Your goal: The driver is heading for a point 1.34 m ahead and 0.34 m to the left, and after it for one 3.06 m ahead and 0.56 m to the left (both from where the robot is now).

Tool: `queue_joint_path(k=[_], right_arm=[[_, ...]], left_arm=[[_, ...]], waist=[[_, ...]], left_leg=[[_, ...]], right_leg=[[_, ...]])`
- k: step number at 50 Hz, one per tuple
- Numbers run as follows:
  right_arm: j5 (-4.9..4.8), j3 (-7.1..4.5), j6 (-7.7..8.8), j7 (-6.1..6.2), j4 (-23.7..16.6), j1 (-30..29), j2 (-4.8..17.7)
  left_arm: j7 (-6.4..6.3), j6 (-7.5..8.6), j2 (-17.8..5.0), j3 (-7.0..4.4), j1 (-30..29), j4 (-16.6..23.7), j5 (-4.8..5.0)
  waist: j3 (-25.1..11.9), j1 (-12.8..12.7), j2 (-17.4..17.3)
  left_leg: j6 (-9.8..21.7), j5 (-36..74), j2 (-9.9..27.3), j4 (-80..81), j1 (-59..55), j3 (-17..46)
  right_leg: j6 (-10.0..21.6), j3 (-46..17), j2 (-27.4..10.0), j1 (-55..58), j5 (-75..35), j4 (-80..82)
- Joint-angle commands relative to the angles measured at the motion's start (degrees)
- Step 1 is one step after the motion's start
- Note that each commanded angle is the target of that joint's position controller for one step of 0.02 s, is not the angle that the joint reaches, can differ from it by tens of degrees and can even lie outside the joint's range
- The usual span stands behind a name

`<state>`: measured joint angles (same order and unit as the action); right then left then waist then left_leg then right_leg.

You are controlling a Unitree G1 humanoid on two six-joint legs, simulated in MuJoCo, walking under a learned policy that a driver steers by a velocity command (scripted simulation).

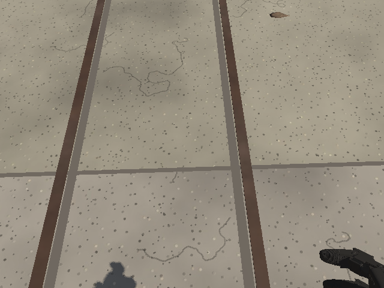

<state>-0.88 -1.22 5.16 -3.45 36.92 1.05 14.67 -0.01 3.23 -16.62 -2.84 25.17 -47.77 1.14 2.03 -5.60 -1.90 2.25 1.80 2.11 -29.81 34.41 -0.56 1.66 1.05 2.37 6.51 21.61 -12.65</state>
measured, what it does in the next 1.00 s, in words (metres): walks ahead: left foot, then right foot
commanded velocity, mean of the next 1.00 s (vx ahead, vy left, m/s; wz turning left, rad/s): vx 0.50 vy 0.00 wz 0.07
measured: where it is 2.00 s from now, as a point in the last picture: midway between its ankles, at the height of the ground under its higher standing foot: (188, 132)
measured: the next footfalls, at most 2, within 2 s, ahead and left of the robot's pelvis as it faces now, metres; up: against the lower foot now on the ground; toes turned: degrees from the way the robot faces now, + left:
left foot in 0.04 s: +0.22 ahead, +0.11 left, +0.00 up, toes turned +1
right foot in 0.58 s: +0.51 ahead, -0.13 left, +0.00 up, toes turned -1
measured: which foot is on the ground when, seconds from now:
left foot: up 0.00-0.02, down 0.04-0.58, up 0.60-1.00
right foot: down 0.00-0.04, up 0.06-0.56, down 0.58-1.00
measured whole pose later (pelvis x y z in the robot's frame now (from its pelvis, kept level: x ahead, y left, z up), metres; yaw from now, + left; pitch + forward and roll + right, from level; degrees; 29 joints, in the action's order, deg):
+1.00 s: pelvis +0.55 -0.03 +0.01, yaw +6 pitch +1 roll -2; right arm -1.1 -2.5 2.8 -1.7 43.1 8.6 15.8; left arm 0.3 5.1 -15.8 -2.8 18.0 -48.8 -0.3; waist 1.1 -3.8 -2.6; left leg 0.5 4.6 5.0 -38.1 38.3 2.4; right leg 2.6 8.3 3.4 2.9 14.5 -10.4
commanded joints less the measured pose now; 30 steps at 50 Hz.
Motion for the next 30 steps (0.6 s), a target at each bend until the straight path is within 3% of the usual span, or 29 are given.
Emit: queue_joint_path(k=[1,2,3,4,5,6,7,8,9,12,15,19,23,25,27,28,29,30], right_arm=[[0.14,-3.27,0.74,0.34,-3.0,4.2,8.6],[0.21,-4.45,0.49,1.06,-0.7,13.1,11.1],[0.85,-5.36,0.01,1.89,1.0,23.3,15.4],[1.05,-5.43,0.20,1.19,2.0,23.6,17.1],[0.23,-4.21,0.06,1.40,1.6,22.6,11.3],[0.16,-3.61,-0.07,1.75,1.4,18.8,9.7],[0.49,-3.37,-0.09,1.81,1.3,15.3,9.3],[1.05,-3.13,0.02,1.67,1.1,13.1,8.3],[1.71,-2.87,0.32,1.65,1.1,12.0,7.5],[0.89,-3.08,1.40,1.52,2.5,11.7,7.7],[0.87,-3.49,1.30,2.23,4.1,13.4,9.3],[0.28,-3.71,0.52,2.82,5.7,16.4,10.8],[-0.23,-4.02,-0.59,2.96,8.1,20.6,12.0],[-0.44,-4.28,-1.31,3.27,8.9,20.9,12.5],[-0.48,-4.53,-1.94,3.61,9.2,20.0,13.1],[-0.46,-4.41,-2.29,3.73,9.1,18.7,13.0],[0.11,-3.54,-2.41,3.91,8.7,19.1,11.0],[1.01,-1.70,-1.66,3.78,6.6,23.6,5.9]], left_arm=[[-0.67,-0.37,-11.4,-2.81,-1.3,2.4,-0.14],[-0.91,-0.67,-10.6,-2.35,-1.7,2.7,-0.50],[-1.14,-0.48,-7.2,-1.02,-0.5,4.3,-2.21],[-0.28,0.69,-0.3,0.87,8.4,4.3,-1.06],[0.15,1.72,-7.3,-0.55,2.1,4.0,0.36],[0.43,2.29,-9.2,-1.18,-4.4,6.1,1.59],[0.16,2.61,-8.3,-0.86,-7.4,6.8,1.10],[0.02,2.49,-7.8,-1.10,-8.5,6.8,0.08],[0.10,1.98,-7.1,-1.15,-6.8,6.5,-0.11],[-0.23,0.33,-4.5,-0.67,-5.5,5.9,-0.49],[-0.38,0.26,-3.9,-0.37,-11.9,8.0,-1.12],[0.54,1.38,-2.4,0.32,-19.9,9.7,-0.86],[1.79,1.97,-3.1,0.25,-26.1,12.0,-0.19],[2.41,2.19,-3.9,-0.03,-26.8,12.8,-0.22],[2.62,2.35,-5.3,-0.65,-23.4,12.1,-0.32],[2.40,2.40,-6.7,-1.56,-17.6,10.5,-0.49],[1.83,2.32,-9.7,-2.99,-8.6,8.0,-0.69],[1.36,2.13,-15.7,-4.32,-1.0,7.1,-1.92]], waist=[[-4.0,7.6,7.5],[-10.1,12.0,7.1],[-19.5,14.5,-0.9],[-27.4,8.8,-15.8],[-22.8,12.0,-8.7],[-13.3,11.5,-5.6],[-8.3,9.5,0.3],[-5.1,7.8,1.0],[-4.9,5.8,-0.7],[-3.3,4.0,-1.6],[-0.3,5.3,-0.9],[1.1,8.5,-0.5],[2.2,10.7,-0.9],[2.0,9.9,-1.5],[-0.1,7.5,-2.6],[-3.6,3.9,-2.4],[-10.3,0.2,-1.0],[-20.2,0.1,9.2]], left_leg=[[3.5,-4.9,-3.6,1.2,-11.2,-2.7],[5.5,-2.7,-2.8,0.9,-25.3,-2.4],[9.1,-0.1,9.4,-2.2,-44.4,11.6],[18.5,-15.4,20.9,5.9,-60.4,41.1],[15.7,-22.9,18.8,10.8,-57.1,41.6],[13.4,-20.7,16.9,12.2,-48.7,32.1],[12.4,-13.9,14.9,13.7,-39.9,26.4],[12.1,-7.8,12.8,15.2,-33.4,22.0],[12.1,-5.1,11.6,16.9,-29.4,19.4],[13.3,-2.0,10.4,21.1,-23.6,13.9],[12.9,-0.7,9.3,23.2,-23.4,9.8],[10.1,-0.8,7.1,23.1,-24.7,4.7],[9.7,-1.7,10.2,20.5,-31.6,5.8],[8.8,0.9,12.1,17.9,-35.7,6.7],[7.5,9.6,12.5,13.4,-37.9,6.6],[6.3,18.1,10.5,6.4,-37.1,4.6],[4.4,18.0,7.3,-5.3,-31.9,2.2],[0.7,-0.8,0.9,-27.0,-12.3,-1.0]], right_leg=[[6.3,-4.8,-15.2,-0.1,-55.3,-11.7],[4.6,-3.0,-12.7,-5.3,-56.3,-23.0],[2.8,-1.1,-8.7,-19.0,-34.8,-42.2],[-0.1,-5.9,2.1,-39.8,11.2,-59.9],[0.2,-10.7,-1.0,-46.0,11.1,-64.2],[0.5,-8.3,-3.7,-48.9,6.0,-63.3],[0.4,-6.6,-6.5,-47.1,0.9,-60.3],[-0.1,-6.0,-8.1,-45.1,-1.9,-57.1],[-0.4,-6.5,-9.5,-41.6,-3.9,-55.7],[-2.1,-5.4,-10.6,-39.6,-5.9,-50.9],[-3.6,-4.9,-11.2,-43.9,-14.7,-41.9],[-3.3,-2.6,-8.9,-41.1,-26.8,-26.4],[-2.1,-2.4,-7.4,-42.0,-26.0,-19.7],[-0.6,-2.6,-6.8,-42.1,-21.6,-17.5],[1.1,-1.3,-5.2,-36.7,-17.3,-16.0],[2.6,0.5,-3.4,-28.4,-17.6,-14.1],[4.6,-0.5,-4.7,-14.2,-19.2,-15.3],[11.9,-21.0,-19.2,8.5,-17.2,-16.6]])
Velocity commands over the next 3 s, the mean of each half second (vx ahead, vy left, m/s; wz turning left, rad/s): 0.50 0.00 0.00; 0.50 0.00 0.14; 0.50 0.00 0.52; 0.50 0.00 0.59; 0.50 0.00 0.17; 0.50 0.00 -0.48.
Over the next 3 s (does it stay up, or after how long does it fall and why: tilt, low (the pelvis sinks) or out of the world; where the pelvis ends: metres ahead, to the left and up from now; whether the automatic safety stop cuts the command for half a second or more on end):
stays up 1.51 0.52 0.02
